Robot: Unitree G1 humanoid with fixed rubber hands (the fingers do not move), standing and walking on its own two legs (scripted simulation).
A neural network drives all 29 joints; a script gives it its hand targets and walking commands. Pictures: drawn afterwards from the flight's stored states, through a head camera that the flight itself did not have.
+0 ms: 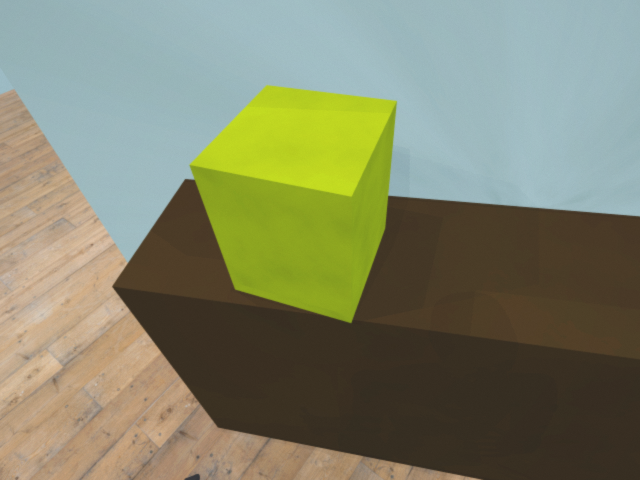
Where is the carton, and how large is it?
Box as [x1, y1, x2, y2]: [190, 85, 396, 322]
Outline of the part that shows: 266,85 190,164 192,173 235,289 351,322 384,229 396,101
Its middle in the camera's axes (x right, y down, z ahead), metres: -0.02 -0.05 +0.59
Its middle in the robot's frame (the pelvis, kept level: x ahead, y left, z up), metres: +0.49 +0.02 +0.08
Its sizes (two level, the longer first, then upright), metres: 0.210 0.200 0.250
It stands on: a pedestal, 0.72 m high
